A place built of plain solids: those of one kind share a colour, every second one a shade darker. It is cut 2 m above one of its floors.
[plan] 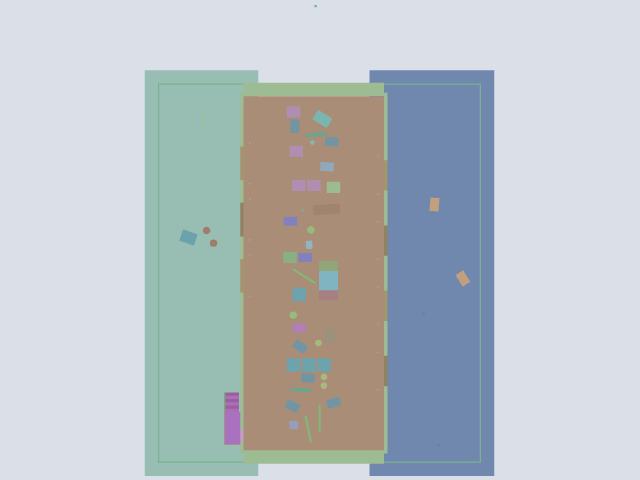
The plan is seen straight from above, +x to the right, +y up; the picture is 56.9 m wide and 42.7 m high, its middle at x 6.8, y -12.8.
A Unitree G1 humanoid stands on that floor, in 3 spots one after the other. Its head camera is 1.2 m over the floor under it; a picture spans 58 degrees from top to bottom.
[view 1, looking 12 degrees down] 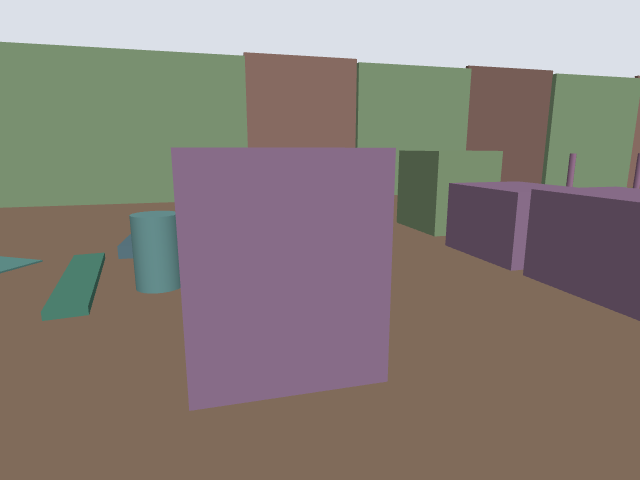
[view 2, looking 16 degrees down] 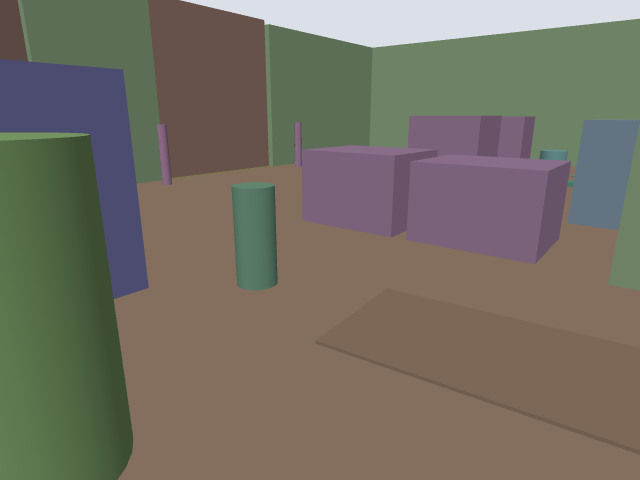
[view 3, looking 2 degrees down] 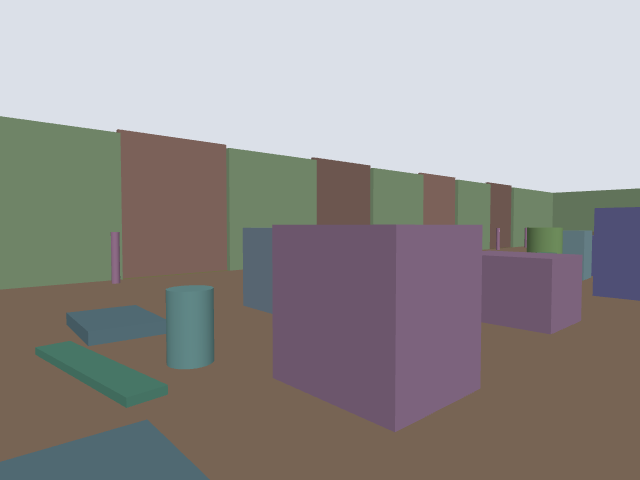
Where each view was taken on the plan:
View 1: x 2.20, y -4.48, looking -16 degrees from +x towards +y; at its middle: load_crate_lane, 2.01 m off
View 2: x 7.55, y -12.27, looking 128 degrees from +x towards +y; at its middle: floor_hall_concrete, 4.35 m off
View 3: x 2.60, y -2.40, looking -43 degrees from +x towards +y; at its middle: load_crate_lane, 2.94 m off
